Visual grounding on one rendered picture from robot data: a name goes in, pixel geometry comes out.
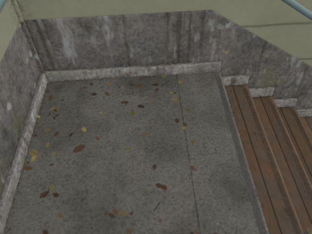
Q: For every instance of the stairs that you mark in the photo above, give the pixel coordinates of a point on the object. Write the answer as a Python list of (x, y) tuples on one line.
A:
[(278, 147)]

